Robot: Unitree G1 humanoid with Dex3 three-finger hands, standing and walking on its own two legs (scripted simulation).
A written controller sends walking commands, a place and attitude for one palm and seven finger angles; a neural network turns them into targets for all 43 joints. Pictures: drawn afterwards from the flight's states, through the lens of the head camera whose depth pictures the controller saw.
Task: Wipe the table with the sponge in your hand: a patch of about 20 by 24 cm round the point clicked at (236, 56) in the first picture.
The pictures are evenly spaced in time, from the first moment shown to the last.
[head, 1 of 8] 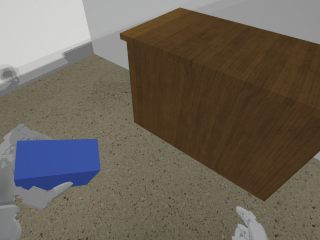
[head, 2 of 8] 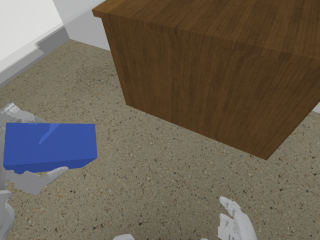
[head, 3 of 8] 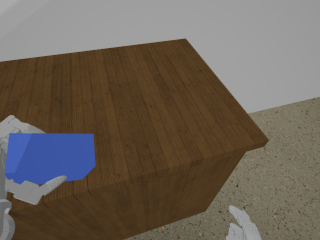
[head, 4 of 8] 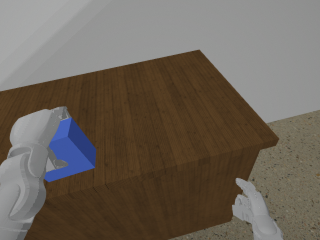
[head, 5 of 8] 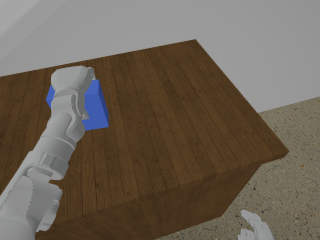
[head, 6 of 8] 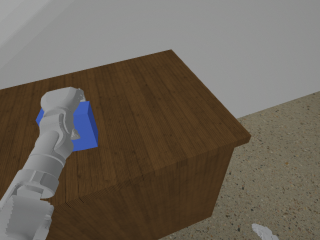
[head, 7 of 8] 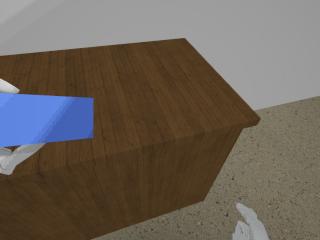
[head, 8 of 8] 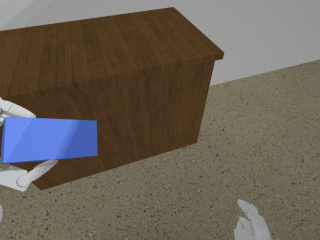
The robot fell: no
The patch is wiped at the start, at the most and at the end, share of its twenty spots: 0.00 1.00 1.00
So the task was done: yes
